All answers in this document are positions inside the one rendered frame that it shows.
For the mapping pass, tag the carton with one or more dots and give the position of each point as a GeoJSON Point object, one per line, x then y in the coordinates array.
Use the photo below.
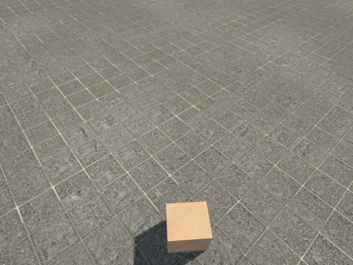
{"type": "Point", "coordinates": [188, 227]}

